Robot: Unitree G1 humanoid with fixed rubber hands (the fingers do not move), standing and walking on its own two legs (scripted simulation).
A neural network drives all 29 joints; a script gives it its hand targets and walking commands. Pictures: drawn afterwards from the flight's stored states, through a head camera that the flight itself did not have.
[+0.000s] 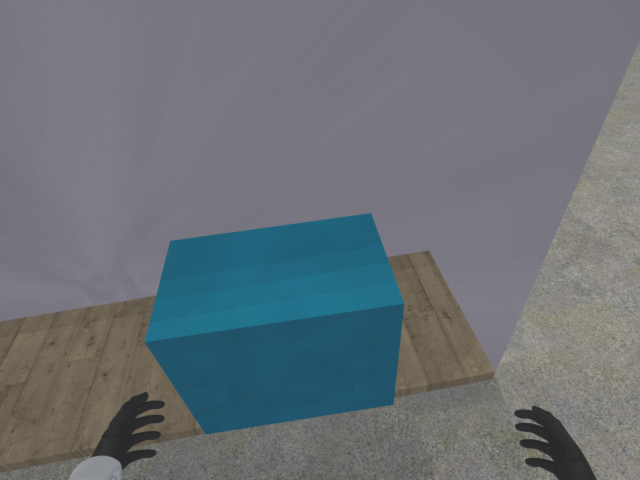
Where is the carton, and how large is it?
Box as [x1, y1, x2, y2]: [145, 213, 403, 433]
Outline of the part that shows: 370,213 170,241 145,342 205,433 382,406 393,403 403,302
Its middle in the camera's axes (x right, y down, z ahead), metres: -0.05 +0.14 +0.58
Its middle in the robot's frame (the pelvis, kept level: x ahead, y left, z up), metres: +0.35 +0.05 +0.00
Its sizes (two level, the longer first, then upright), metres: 0.293 0.170 0.250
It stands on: a table, 0.64 m high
